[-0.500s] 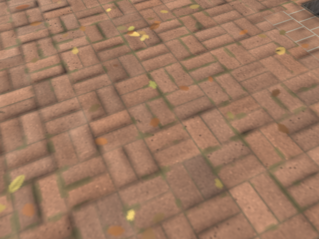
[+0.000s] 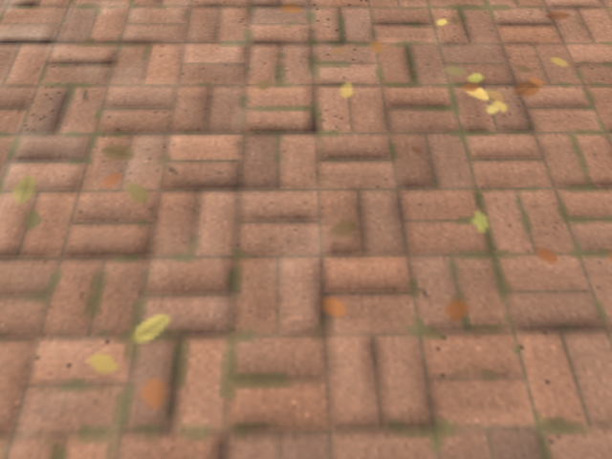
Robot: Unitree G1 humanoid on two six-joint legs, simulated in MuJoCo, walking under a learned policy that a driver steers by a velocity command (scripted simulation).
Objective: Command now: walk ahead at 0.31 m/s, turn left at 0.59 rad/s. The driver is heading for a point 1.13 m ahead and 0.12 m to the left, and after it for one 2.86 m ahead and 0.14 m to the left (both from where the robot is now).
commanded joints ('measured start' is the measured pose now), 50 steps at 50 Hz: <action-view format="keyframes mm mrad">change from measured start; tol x16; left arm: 1 -38 112 19 -109 1 -20 8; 19 -266 129 13 -212 4 64 17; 50 -109 130 -15 -16 2 51 4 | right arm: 1 189 -155 -53 9 27 -3 -32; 29 334 -128 -33 4 24 47 -67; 50 112 -102 36 207 15 23 -59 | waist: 1 -66 2 -145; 25 -71 104 -104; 29 -60 -243 -242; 50 -22 79 -48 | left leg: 1 454 312 -372 -240 782 181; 25 383 187 -509 -117 757 39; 27 266 113 -481 -20 575 -44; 29 81 -129 -243 279 -496 -109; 34 117 -41 -232 366 -272 -161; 40 218 5 -133 12 -240 -160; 45 453 127 -245 -317 83 -99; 50 227 147 -273 -333 16 -81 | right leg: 1 -391 -28 115 107 67 -4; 18 -403 54 163 -283 196 10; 25 -128 107 142 -577 155 -47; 27 138 37 206 -820 431 -83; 29 266 -339 597 -790 1089 -318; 33 54 -153 374 -879 647 -236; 50 124 20 216 -821 347 -78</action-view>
